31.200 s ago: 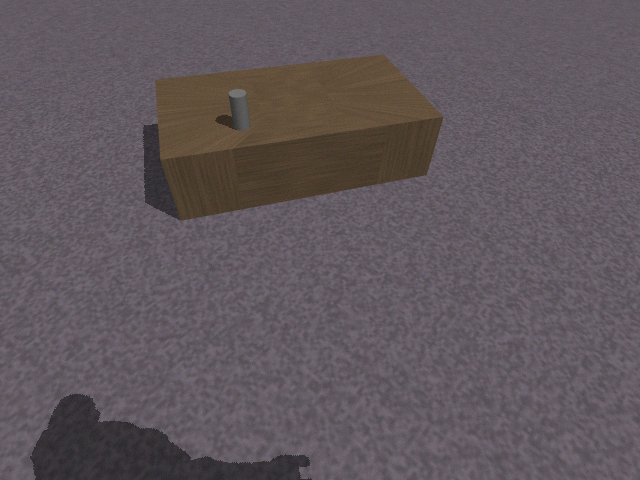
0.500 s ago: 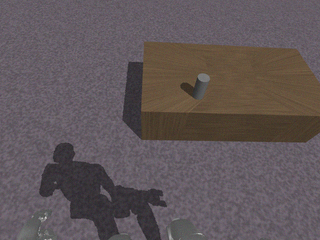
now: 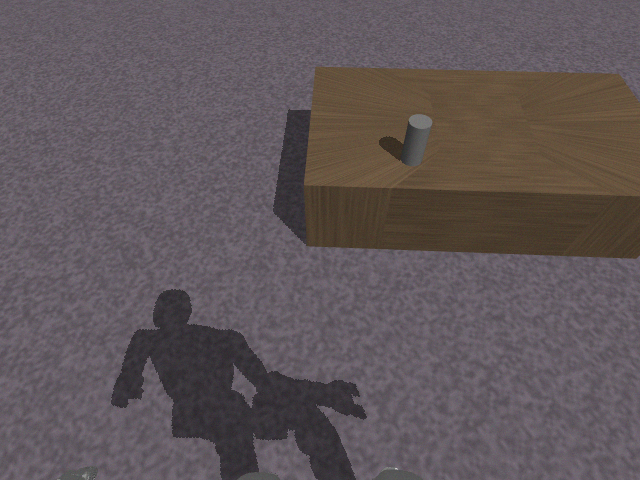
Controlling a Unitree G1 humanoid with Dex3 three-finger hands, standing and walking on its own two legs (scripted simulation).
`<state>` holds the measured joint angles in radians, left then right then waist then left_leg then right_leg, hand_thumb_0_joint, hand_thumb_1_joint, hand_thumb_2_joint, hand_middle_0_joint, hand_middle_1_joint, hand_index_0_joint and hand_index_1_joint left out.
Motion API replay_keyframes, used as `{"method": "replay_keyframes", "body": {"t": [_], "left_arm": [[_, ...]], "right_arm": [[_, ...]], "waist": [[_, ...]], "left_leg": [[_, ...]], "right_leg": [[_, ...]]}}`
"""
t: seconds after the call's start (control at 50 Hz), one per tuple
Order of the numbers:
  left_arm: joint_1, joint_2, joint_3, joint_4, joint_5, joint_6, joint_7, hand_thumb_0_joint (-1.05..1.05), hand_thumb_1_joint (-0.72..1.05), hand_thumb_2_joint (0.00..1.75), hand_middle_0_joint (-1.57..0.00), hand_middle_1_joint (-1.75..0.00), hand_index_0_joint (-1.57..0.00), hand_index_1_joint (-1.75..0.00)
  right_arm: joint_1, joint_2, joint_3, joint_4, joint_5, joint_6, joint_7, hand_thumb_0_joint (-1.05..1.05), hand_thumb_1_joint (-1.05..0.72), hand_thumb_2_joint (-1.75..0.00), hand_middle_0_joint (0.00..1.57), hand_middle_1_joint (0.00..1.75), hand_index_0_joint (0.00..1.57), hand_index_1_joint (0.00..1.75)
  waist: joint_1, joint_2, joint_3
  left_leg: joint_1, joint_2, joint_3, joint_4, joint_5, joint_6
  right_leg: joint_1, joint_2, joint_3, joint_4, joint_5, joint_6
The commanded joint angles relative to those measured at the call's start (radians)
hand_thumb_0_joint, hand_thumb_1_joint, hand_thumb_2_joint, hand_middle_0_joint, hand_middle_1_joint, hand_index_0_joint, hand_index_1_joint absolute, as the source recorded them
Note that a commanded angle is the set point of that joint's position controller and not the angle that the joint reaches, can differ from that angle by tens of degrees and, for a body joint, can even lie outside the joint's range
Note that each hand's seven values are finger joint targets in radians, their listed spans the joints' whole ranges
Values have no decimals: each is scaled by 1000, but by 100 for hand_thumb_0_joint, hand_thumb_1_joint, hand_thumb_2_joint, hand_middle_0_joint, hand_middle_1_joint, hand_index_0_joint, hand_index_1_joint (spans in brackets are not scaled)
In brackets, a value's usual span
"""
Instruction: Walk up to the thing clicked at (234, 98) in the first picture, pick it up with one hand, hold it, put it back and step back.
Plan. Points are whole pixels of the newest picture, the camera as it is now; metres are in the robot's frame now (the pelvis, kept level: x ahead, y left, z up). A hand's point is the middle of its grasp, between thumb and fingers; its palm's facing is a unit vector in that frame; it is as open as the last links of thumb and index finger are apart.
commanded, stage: step back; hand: right
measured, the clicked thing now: (415, 141) +1.08 -0.28 -0.35
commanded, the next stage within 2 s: stand in 0.98 s
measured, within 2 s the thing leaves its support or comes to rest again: neither
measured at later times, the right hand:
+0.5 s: hand out of the picture +0.04 -0.26 -0.14, palm faces -0.04 +0.93 -0.38, open 7.4 cm
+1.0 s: hand out of the picture +0.08 -0.23 -0.13, palm faces +0.01 +0.94 -0.34, open 7.4 cm
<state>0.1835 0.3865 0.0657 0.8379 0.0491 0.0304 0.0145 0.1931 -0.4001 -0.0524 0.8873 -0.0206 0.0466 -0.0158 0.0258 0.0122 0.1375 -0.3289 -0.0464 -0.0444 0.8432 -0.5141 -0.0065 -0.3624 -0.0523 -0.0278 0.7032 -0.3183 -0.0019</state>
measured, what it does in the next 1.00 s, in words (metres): steps on the spot: left foot, then right foot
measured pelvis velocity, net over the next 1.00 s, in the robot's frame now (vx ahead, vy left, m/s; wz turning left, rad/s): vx -0.02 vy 0.02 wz -0.01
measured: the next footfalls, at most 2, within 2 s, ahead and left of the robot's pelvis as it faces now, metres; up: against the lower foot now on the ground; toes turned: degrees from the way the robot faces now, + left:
left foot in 0.04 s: +0.01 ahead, +0.13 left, +0.00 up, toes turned +0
right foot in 0.26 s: +0.00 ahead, -0.12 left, +0.00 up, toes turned -2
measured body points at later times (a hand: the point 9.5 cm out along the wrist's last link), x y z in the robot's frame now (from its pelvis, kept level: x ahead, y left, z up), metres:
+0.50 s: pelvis -0.05 +0.01 +0.01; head -0.04 +0.01 +0.46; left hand -0.01 +0.32 -0.12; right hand +0.04 -0.30 -0.11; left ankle -0.03 +0.13 -0.72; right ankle -0.04 -0.12 -0.72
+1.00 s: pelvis -0.02 +0.02 +0.02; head -0.01 +0.02 +0.47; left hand +0.09 +0.33 -0.10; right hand +0.08 -0.28 -0.11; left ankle -0.03 +0.13 -0.72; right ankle -0.04 -0.11 -0.72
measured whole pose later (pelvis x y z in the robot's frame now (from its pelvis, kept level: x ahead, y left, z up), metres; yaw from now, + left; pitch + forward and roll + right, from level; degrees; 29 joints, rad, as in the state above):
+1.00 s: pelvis -0.02 +0.02 +0.02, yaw -1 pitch -2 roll +0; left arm 0.07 0.37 0.03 1.06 0.01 -0.03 0.00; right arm 0.09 -0.33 -0.04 1.06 -0.01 -0.02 0.01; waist 0.01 0.00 0.06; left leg -0.18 -0.01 0.01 0.53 -0.31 0.02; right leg -0.17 -0.03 -0.01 0.52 -0.31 0.02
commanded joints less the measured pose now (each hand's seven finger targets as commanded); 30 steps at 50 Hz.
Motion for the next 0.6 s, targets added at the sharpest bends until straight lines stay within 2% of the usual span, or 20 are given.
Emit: {"method": "replay_keyframes", "body": {"t": [0.0, 0.02, 0.04, 0.06, 0.1, 0.12, 0.18, 0.22, 0.24, 0.26, 0.28, 0.3, 0.32, 0.4, 0.46, 0.48, 0.5, 0.52, 0.54, 0.58], "left_arm": [[-27, 225, 49, -66, -18, -14, 10, 0, 90, 90, -20, -30, -20, -30], [23, 160, 31, -59, -26, -13, 5, 0, 90, 90, -20, -30, -20, -30], [-58, 188, 39, -62, -34, -15, 14, 0, 90, 90, -20, -30, -20, -30], [-99, 234, 53, -43, -17, -17, 17, 0, 90, 90, -20, -30, -20, -30], [-42, 199, 48, 0, -41, -20, -3, 0, 90, 90, -20, -30, -20, -30], [-15, 195, 46, 17, -41, -24, -9, 0, 90, 90, -20, -30, -20, -30], [-20, 179, 46, 42, -28, -43, -22, 0, 90, 90, -20, -30, -20, -30], [11, 159, 45, 73, -22, -57, -15, 0, 90, 90, -20, -30, -20, -30], [27, 172, 49, 91, -15, -67, -8, 0, 90, 90, -20, -30, -20, -30], [36, 211, 59, 93, -7, -75, -2, 0, 90, 90, -20, -30, -20, -30], [50, 272, 65, 106, -6, -77, -3, 0, 90, 90, -20, -30, -20, -30], [-8, 294, 65, 90, 0, -82, -7, 0, 90, 90, -20, -30, -20, -30], [-52, 277, 63, 69, -6, -86, -7, 0, 90, 90, -20, -30, -20, -30], [-58, 249, 55, 79, -9, -90, -8, 0, 90, 90, -20, -30, -20, -30], [-82, 208, 25, 73, -18, -72, -17, 0, 90, 90, -20, -30, -20, -30], [-71, 173, 13, 72, -22, -70, -19, 0, 90, 90, -20, -30, -20, -30], [-74, 134, 3, 79, -38, -63, -22, 0, 90, 90, -20, -30, -20, -30], [-79, 184, 20, 93, -36, -59, -15, 0, 90, 90, -20, -30, -20, -30], [-66, 190, 22, 99, -33, -62, -14, 0, 90, 90, -20, -30, -20, -30], [-51, 170, 16, 113, -35, -70, -13, 0, 90, 90, -20, -30, -20, -30]], "right_arm": [[73, -170, -66, -10, -17, -53, -5, 0, -90, -90, 20, 30, 20, 30], [48, -221, -78, -13, -33, -60, -7, 0, -90, -90, 20, 30, 20, 30], [-19, -322, -81, -38, -21, -60, 4, 0, -90, -90, 20, 30, 20, 30], [-53, -318, -86, -39, -22, -64, 7, 0, -90, -90, 20, 30, 20, 30], [-130, -211, -44, -36, -23, -80, 1, 0, -90, -90, 20, 30, 20, 30], [-122, -211, -44, -27, -21, -83, 0, 0, -90, -90, 20, 30, 20, 30], [-104, -209, -52, -9, -28, -73, 13, 0, -90, -90, 20, 30, 20, 30], [-102, -209, -50, -5, -20, -59, 17, 0, -90, -90, 20, 30, 20, 30], [-97, -177, -39, -4, -10, -56, 17, 0, -90, -90, 20, 30, 20, 30], [-97, -141, -28, -14, -3, -58, 20, 0, -90, -90, 20, 30, 20, 30], [-115, -134, -27, -12, -2, -55, 18, 0, -90, -90, 20, 30, 20, 30], [-100, -153, -39, 7, -6, -54, 17, 0, -90, -90, 20, 30, 20, 30], [-73, -168, -43, 13, -4, -57, 22, 0, -90, -90, 20, 30, 20, 30], [-44, -142, -38, 37, -7, -76, 29, 0, -90, -90, 20, 30, 20, 30], [1, -139, -49, 70, -13, -86, 23, 0, -90, -90, 20, 30, 20, 30], [14, -169, -58, 74, -22, -91, 18, 0, -90, -90, 20, 30, 20, 30], [-23, -205, -58, 66, -21, -97, 15, 0, -90, -90, 20, 30, 20, 30], [-49, -247, -65, 62, -14, -95, 17, 0, -90, -90, 20, 30, 20, 30], [-77, -238, -62, 55, -17, -96, 18, 0, -90, -90, 20, 30, 20, 30], [-102, -208, -49, 55, -19, -100, 15, 0, -90, -90, 20, 30, 20, 30]], "waist": [[-29, -121, -206], [-6, 74, -203], [-38, 193, -160], [-53, 127, -94], [9, 48, -75], [13, 102, -78], [-21, 149, -91], [1, 132, -90], [14, 79, -106], [21, -11, -116], [30, -110, -93], [9, -134, -37], [-13, -93, -16], [-7, -139, -73], [-49, -115, -107], [-57, -29, -129], [-42, 107, -128], [-35, 92, -102], [-22, 73, -86], [-9, 115, -90]], "left_leg": [[223, 42, -16, -487, 191, 46], [327, 219, -300, -545, 124, 105], [104, 405, -491, -585, 16, 247], [-59, 421, -502, -609, -56, 276], [-10, 271, -258, -526, 153, 194], [-13, 257, -216, -523, 122, 170], [34, 239, -202, -520, 8, 164], [8, 230, -161, -460, 43, 144], [-31, 201, -126, -389, 119, 109], [-132, 142, -83, -305, 126, 60], [-163, 53, -35, -205, -31, 30], [-81, 42, -23, -67, -41, 16], [-93, 66, -41, -42, 2, 11], [-36, 75, -9, -162, 60, 13], [218, 48, 13, -407, 207, 22], [268, 126, -104, -471, 195, 40], [211, 265, -327, -579, 22, 102], [107, 344, -378, -604, -61, 178], [89, 348, -361, -590, 14, 196], [125, 299, -257, -537, 234, 163]], "right_leg": [[59, -159, 198, -46, 197, -117], [-140, -55, 125, 92, -19, -52], [-134, 29, 42, 183, -298, -12], [-45, 13, 130, 268, -302, -15], [-20, 31, 142, 257, -168, -18], [11, 27, 108, 200, -124, -19], [82, 47, 26, -31, -177, -9], [198, 70, -7, -272, -68, -26], [295, 64, 31, -343, 4, -37], [362, -9, 193, -352, -39, -73], [242, -157, 422, -424, -329, -140], [71, -267, 519, -482, -480, -207], [74, -270, 497, -475, -439, -219], [112, -204, 331, -421, -179, -170], [-17, -118, 184, -299, -34, -103], [-60, -72, 134, -205, 22, -69], [-83, 23, 54, -83, -79, -25], [-14, 34, 30, -19, -166, -21], [15, 22, 52, -2, -165, -25], [33, 11, 51, -73, -130, -32]]}}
